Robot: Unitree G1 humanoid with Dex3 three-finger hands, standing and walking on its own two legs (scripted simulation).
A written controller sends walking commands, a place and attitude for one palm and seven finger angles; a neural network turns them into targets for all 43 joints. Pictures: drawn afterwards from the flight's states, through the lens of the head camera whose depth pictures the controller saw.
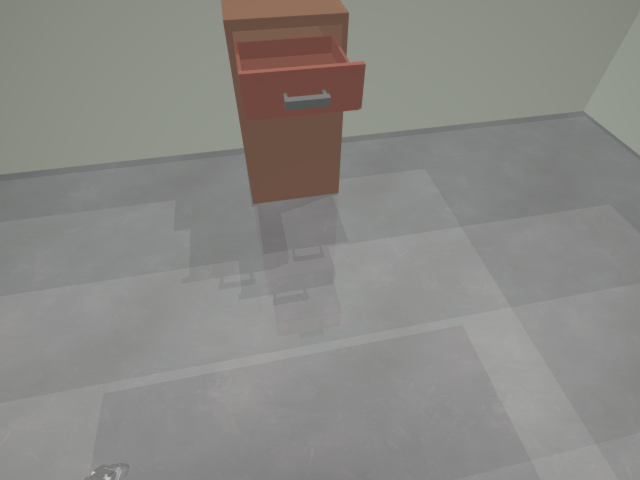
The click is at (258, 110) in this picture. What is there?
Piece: drawer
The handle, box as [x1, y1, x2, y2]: [283, 89, 330, 110]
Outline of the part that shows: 330,96 328,93 326,93 324,89 322,89 321,94 288,97 286,93 283,93 284,105 286,110 330,105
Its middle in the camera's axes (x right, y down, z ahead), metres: -0.04 -0.41 +1.12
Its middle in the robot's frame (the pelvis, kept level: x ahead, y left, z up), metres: +1.10 +0.10 -0.08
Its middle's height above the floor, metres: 0.69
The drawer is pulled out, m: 0.30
